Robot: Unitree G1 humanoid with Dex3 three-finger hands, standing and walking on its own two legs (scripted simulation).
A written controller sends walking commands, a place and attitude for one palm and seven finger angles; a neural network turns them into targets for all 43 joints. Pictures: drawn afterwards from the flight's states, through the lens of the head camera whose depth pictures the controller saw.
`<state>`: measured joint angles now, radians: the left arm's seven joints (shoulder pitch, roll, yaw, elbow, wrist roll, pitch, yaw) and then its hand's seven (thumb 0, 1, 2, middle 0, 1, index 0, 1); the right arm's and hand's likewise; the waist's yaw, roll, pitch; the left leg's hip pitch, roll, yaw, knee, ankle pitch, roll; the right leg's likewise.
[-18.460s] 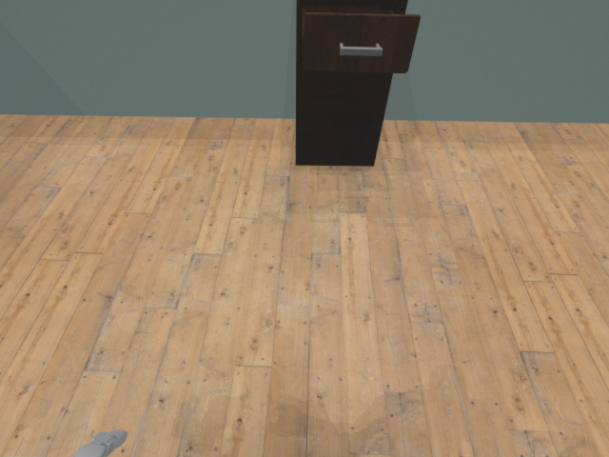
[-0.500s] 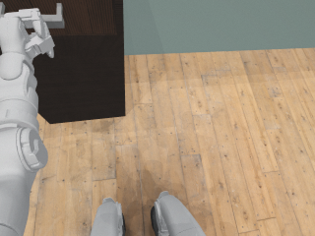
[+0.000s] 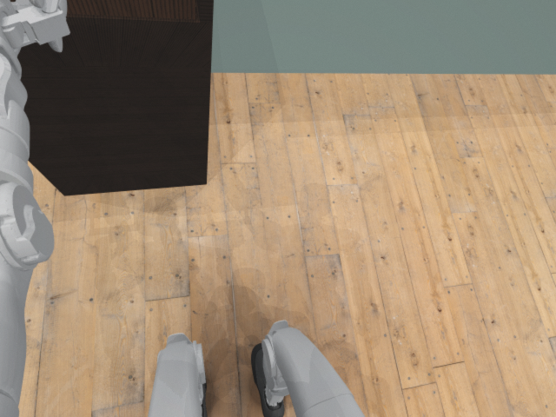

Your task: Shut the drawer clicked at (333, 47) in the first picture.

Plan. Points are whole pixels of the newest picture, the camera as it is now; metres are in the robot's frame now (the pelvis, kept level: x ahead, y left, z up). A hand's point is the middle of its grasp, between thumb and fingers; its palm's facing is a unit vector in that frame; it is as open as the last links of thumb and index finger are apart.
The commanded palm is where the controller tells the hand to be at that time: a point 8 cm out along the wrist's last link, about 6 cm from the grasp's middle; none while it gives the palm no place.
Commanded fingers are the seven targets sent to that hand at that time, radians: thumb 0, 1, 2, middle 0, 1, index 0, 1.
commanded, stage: pull the fist back off the drawer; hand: left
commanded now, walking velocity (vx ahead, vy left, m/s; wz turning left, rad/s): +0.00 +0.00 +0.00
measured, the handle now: out of the picture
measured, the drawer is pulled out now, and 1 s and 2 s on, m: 0.00 0.00 0.00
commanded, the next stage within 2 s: draw the hand back to the body in 0.62 s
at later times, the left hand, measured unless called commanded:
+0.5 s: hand (62, 17) +0.59 +0.17 +0.09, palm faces +0.02 -1.00 -0.01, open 3.0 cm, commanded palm +0.57 +0.19 +0.09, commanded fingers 0.00 0.90 0.90 -1.40 -1.60 -1.40 -1.60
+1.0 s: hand (15, 45) +0.51 +0.19 +0.13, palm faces +0.05 -1.00 -0.03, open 3.2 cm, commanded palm +0.47 +0.23 +0.14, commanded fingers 0.00 0.90 0.90 -1.40 -1.60 -1.40 -1.60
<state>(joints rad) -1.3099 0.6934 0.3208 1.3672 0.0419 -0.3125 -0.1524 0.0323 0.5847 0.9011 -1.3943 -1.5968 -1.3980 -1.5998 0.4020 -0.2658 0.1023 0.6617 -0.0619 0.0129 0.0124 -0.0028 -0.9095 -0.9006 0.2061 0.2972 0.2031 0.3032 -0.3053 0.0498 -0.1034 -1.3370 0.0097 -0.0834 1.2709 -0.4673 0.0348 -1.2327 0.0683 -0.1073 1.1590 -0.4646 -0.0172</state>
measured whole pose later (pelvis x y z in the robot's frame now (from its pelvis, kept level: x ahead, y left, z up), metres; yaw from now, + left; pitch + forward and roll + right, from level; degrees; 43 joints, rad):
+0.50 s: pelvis +0.01 +0.01 +0.01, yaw -1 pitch +30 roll -7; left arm -1.19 0.62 0.38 1.25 0.02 -0.29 -0.14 -0.01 0.72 0.88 -1.39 -1.60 -1.40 -1.60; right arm 0.43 -0.25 0.09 0.63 -0.06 0.02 0.05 0.00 -0.91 -0.90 0.21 0.30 0.20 0.30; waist -0.28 0.06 -0.11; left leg -1.29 0.02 -0.05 1.24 -0.48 0.04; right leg -1.19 0.08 -0.07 1.14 -0.46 -0.01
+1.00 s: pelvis +0.07 +0.00 +0.07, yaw -1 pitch +21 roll -3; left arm -0.51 0.38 0.34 0.69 -0.17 -0.27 -0.19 0.01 0.88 0.89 -1.39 -1.60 -1.40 -1.60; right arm 0.41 -0.25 0.03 0.56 0.03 0.10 0.05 0.00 -0.91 -0.90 0.20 0.30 0.20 0.30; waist -0.12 0.04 -0.15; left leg -0.83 0.02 0.00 0.95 -0.48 0.03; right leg -0.77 0.08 -0.01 0.87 -0.46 -0.02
